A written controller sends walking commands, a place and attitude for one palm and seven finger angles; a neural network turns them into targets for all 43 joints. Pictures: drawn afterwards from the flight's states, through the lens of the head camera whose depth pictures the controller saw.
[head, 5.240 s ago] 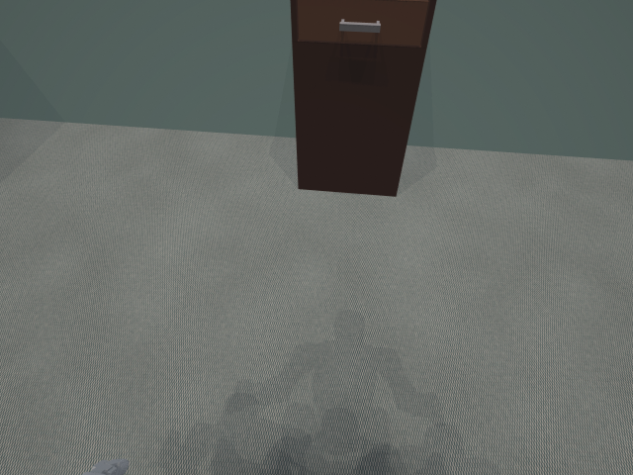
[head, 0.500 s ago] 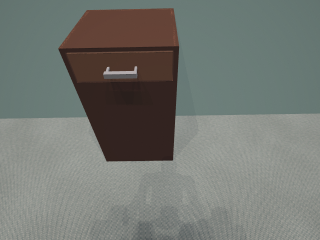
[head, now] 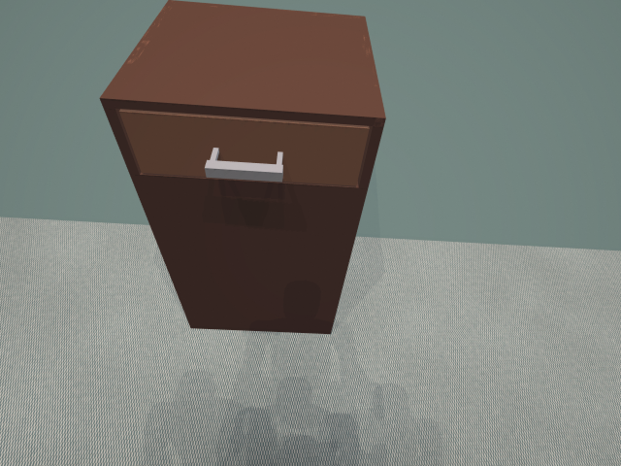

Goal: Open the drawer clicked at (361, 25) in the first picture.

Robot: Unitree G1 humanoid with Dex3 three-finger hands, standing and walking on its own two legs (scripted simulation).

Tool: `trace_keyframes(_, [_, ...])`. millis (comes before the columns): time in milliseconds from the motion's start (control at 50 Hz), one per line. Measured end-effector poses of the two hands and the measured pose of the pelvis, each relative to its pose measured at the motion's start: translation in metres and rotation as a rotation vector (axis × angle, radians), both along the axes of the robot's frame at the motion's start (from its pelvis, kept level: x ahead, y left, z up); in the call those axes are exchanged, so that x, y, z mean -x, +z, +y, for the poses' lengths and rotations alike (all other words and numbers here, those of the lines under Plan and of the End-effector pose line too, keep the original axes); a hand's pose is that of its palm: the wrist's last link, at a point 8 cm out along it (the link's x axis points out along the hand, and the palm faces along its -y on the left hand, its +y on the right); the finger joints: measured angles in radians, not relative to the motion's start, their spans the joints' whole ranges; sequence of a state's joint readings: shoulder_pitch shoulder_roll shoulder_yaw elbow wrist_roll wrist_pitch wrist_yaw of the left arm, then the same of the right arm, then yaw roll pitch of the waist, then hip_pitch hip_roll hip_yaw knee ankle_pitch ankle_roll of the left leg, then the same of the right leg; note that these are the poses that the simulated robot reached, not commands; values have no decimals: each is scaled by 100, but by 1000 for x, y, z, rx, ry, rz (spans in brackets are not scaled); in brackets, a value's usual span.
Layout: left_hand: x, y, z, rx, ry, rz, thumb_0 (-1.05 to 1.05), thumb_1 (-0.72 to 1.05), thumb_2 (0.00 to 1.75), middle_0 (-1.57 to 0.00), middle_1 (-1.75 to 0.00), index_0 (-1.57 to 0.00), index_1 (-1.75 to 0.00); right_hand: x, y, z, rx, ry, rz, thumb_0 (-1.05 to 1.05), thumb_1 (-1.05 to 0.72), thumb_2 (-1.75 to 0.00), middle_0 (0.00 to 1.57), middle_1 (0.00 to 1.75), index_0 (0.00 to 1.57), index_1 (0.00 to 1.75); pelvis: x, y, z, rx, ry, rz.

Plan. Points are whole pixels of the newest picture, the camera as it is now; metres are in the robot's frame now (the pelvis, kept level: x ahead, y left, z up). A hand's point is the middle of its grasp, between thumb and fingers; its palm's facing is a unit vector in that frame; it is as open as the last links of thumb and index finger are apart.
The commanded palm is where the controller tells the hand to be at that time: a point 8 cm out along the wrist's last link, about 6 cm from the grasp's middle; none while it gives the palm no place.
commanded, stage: take the last steps up to it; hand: left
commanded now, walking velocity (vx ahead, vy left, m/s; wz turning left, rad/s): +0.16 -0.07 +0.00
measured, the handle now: (246, 163) +0.60 +0.17 +0.02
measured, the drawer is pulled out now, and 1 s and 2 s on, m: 0.00 0.00 0.00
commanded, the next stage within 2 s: come to a stop and stand still in 0.04 s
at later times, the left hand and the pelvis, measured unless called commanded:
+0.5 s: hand (222, 437) +0.18 +0.14 -0.16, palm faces +0.05 -0.97 -0.22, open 7.3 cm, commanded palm none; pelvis +0.08 -0.03 +0.00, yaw +2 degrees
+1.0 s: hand out of the picture +0.04 +0.19 -0.16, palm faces +0.03 -0.97 -0.24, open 7.3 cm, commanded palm none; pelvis +0.05 +0.00 +0.01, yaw +0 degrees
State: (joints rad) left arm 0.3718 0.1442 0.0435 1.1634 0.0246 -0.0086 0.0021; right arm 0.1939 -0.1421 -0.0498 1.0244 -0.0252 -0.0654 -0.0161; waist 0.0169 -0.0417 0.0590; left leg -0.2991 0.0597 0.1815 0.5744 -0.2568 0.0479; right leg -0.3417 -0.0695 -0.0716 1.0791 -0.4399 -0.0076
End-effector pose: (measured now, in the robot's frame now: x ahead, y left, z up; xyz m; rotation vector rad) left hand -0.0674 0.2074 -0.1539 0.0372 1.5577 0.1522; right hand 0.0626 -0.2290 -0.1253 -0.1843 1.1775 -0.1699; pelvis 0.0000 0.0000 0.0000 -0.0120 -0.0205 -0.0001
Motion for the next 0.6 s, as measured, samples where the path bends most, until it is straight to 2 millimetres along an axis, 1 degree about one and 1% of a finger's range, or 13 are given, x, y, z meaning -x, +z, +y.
trace_keyframes(80, [-70, 10, 18, -41, -34, -124, 1, 91, 90, -19, -30, -20, -30, 2, 5, 0, 2, -28, 46, -1, -95, -90, 20, 30, 20, 30, -22, 10, 2, -7, -1, 5])
trace_keyframes(140, [-121, 18, 23, -69, -54, -215, 0, 92, 90, -19, -30, -20, -30, 9, 3, 3, -22, -42, 107, 0, -95, -90, 20, 29, 20, 30, -38, 13, 0, -14, 1, 7])
trace_keyframes(220, [-181, 26, 17, -97, -88, -298, 0, 92, 90, -19, -30, -19, -30, 18, -7, 5, -67, -69, 190, 0, -93, -90, 20, 29, 20, 30, -60, 12, -10, -24, 7, 4])
trace_keyframes(260, [-205, 28, 9, -110, -106, -329, 0, 92, 90, -19, -30, -19, -30, 20, -14, 4, -91, -83, 231, 0, -92, -90, 20, 29, 20, 30, -70, 9, -17, -31, 9, -1])
trace_keyframes(300, [-225, 25, 0, -124, -121, -356, 0, 92, 90, -19, -30, -20, -30, 20, -23, 1, -116, -100, 264, 0, -92, -90, 20, 30, 20, 30, -82, 2, -27, -51, 5, -4])
trace_keyframes(360, [-240, 27, -16, -125, -141, -356, 0, 92, 90, -19, -30, -20, -30, 14, -32, -4, -141, -123, 295, 0, -92, -90, 20, 29, 20, 30, -91, 0, -33, -31, 11, -1])
trace_keyframes(400, [-245, 28, -23, -119, -138, -358, 0, 91, 90, -19, -30, -20, -30, 6, -32, -9, -138, -122, 302, 0, -91, -90, 20, 29, 20, 30, -92, 1, -35, -30, 20, 4])
trace_keyframes(440, [-245, 28, -27, -117, -119, -360, 0, 91, 90, -19, -30, -20, -30, -3, -30, -14, -123, -109, 296, 0, -91, -90, 20, 29, 20, 30, -89, 2, -35, -33, 26, 6])
trace_keyframes(520, [-237, 28, -18, -126, -85, -364, -1, 92, 90, -20, -30, -20, -30, -26, -26, -24, -81, -68, 249, 0, -91, -90, 20, 29, 20, 30, -80, 3, -30, -31, 36, 12])
trace_keyframes(600, [-218, 21, 3, -128, -72, -347, 0, 92, 90, -20, -30, -20, -30, -48, -17, -25, -33, -34, 157, 0, -91, -90, 19, 29, 20, 30, -69, 1, -19, -23, 34, 17])
